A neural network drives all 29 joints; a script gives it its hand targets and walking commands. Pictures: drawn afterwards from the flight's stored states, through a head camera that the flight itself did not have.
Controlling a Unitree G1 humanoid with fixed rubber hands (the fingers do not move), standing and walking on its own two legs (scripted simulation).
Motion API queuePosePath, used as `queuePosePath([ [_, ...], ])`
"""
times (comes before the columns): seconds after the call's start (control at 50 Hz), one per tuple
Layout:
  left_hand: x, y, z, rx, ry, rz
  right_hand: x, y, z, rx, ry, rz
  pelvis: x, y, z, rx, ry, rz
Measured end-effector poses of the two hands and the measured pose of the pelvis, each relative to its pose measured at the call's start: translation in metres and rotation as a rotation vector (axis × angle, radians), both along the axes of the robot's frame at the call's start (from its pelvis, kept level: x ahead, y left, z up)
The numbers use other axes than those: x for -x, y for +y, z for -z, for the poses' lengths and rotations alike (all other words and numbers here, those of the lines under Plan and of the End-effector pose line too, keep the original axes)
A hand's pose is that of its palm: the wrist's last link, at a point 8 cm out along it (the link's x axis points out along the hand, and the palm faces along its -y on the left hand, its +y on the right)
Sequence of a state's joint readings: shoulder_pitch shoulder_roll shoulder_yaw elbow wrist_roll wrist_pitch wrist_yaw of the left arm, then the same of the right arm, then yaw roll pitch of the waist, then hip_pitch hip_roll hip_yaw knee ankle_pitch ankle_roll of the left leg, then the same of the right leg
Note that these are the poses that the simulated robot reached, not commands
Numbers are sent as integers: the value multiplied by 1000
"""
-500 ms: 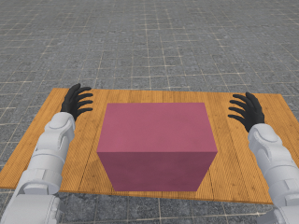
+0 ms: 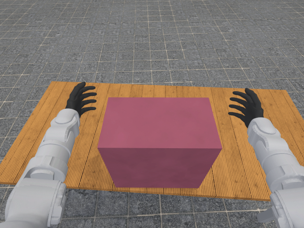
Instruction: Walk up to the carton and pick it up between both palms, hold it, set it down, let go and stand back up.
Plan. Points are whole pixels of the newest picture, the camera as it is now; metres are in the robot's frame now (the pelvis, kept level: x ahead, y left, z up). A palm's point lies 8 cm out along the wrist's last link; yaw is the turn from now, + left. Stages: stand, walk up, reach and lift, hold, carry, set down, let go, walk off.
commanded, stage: reach and lift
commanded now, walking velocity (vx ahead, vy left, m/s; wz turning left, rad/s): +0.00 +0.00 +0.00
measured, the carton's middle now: (157, 146) +0.39 +0.00 -0.08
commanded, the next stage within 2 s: none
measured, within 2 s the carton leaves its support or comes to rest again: neither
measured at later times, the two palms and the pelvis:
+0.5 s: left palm (85, 137) +0.39 +0.23 -0.02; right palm (238, 141) +0.39 -0.24 -0.02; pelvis -0.03 -0.01 -0.04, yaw +1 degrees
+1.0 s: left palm (96, 137) +0.40 +0.20 -0.03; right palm (224, 137) +0.41 -0.21 -0.04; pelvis -0.03 -0.02 -0.07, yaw +1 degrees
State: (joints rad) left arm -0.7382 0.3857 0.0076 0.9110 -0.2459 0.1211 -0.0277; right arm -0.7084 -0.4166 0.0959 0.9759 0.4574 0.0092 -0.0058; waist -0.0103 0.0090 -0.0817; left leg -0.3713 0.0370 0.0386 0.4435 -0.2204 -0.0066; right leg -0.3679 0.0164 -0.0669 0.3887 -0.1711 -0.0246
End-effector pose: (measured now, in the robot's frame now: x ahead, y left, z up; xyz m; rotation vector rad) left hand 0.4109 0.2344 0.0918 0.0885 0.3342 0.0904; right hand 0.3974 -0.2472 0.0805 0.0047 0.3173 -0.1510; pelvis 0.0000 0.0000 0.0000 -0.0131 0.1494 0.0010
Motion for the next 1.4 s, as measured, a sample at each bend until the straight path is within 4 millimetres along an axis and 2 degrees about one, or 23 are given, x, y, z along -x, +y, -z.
queuePosePath([
  [0.1, 13, -2, 37, -6, 28, -12, 13, 9, 39, -10, 42, -9, 4, 0, 5, -1, 49, -2],
  [0.16, 14, -6, 49, -11, 13, -18, 15, 16, 56, -19, 38, -21, 8, -1, 10, -2, 91, -2],
  [0.26, 4, -13, 51, -13, -39, -22, 6, 23, 62, -13, -17, -35, 14, -2, 20, -4, 161, 2],
  [0.36, 1, -12, 59, -16, -33, -29, 1, 17, 68, 31, -14, -22, 21, -4, 29, -11, 197, 3],
  [0.5, 19, -4, 107, -28, 25, -51, 11, 4, 104, 68, 43, -2, 29, -11, 43, -18, 254, -5],
  [0.56, 23, -4, 127, -31, 19, -51, 13, 4, 119, 56, 33, -12, 33, -14, 50, -17, 296, -7],
  [0.6, 22, -6, 134, -15, -16, -64, 11, 8, 125, 39, 3, -30, 34, -16, 56, -17, 338, -6],
  [0.68, 10, -15, 132, 10, -98, -77, -3, 20, 123, 17, -71, -82, 34, -19, 67, -19, 399, -4],
  [0.8, -2, -31, 128, 2, -82, -23, -16, 25, 126, 6, -54, -39, 32, -21, 74, -17, 395, -4],
  [0.94, 6, -32, 125, 16, -89, -20, -12, 31, 117, 19, -101, -22, 27, -17, 69, -14, 363, -3],
  [1.08, 7, -35, 128, 25, -99, -34, -14, 53, 117, 20, -74, -48, 29, -13, 68, -7, 353, -16],
  [1.4, 7, -35, 128, 2, -113, -33, -11, 50, 118, 31, -72, -36, 28, -4, 66, 16, 355, -14],
])
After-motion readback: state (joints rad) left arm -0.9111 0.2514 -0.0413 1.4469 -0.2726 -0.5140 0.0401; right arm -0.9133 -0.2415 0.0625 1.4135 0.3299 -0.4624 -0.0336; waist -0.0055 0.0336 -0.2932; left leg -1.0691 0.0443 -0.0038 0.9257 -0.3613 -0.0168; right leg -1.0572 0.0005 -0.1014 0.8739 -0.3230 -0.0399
